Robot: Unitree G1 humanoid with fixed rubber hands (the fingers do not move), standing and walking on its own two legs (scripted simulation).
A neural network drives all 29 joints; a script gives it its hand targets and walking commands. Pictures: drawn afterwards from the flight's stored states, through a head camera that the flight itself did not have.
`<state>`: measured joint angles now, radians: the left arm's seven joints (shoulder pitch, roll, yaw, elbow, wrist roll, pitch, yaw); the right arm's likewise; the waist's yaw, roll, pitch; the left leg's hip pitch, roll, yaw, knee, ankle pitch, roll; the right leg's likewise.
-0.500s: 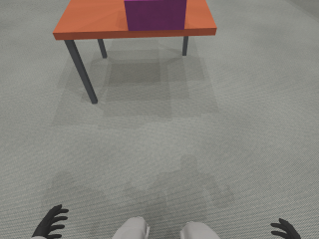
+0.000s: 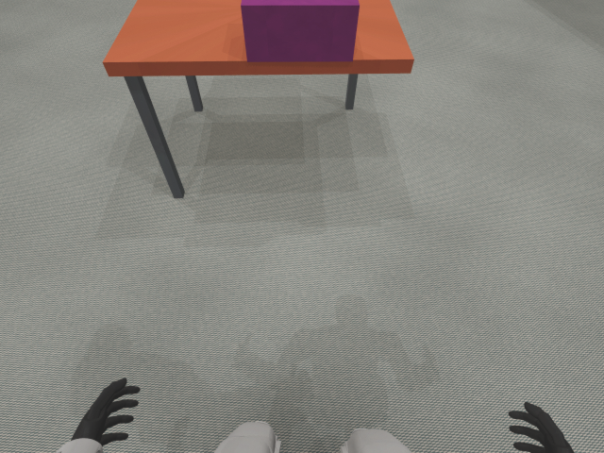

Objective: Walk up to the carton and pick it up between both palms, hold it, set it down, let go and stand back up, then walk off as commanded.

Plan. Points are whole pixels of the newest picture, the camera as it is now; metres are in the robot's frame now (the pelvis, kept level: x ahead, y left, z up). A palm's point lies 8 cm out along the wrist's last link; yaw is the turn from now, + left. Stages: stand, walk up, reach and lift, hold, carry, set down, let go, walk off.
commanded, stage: stand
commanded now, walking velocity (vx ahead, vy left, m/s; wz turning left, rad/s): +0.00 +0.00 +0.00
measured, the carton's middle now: (299, 20) +1.20 +0.05 -0.03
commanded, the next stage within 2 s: none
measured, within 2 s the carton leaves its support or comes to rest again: neither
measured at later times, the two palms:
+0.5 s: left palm (81, 436) +0.14 +0.31 -0.09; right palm (551, 452) +0.13 -0.30 -0.07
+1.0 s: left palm (79, 443) +0.13 +0.31 -0.09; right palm out of the picture +0.12 -0.30 -0.07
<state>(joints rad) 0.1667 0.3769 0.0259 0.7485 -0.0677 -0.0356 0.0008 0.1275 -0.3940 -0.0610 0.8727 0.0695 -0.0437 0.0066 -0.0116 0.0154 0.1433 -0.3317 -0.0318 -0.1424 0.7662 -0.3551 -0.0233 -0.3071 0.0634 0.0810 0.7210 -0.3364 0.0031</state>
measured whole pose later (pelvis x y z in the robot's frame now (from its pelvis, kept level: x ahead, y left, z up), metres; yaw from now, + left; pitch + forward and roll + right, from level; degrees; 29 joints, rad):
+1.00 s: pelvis +0.00 +0.01 +0.01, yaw +0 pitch -3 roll -3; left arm 0.15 0.37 0.03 0.79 -0.07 -0.03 0.00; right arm 0.06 -0.39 -0.06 0.96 0.07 -0.02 0.02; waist -0.01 0.02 0.10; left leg -0.33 -0.02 -0.15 0.70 -0.31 0.00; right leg -0.28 0.06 0.08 0.59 -0.26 0.02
